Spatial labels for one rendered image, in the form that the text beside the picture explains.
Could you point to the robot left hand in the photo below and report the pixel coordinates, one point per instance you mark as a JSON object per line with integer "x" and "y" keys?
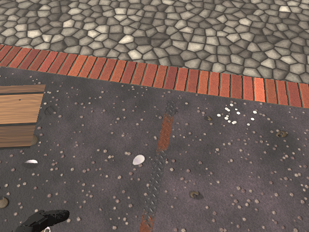
{"x": 41, "y": 219}

